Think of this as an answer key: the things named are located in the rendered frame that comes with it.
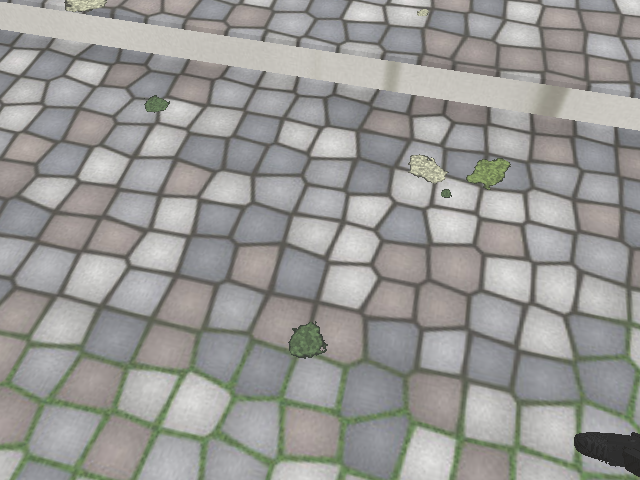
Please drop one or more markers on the robot right hand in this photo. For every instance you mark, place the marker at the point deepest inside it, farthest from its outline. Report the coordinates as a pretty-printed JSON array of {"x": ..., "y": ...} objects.
[{"x": 617, "y": 449}]

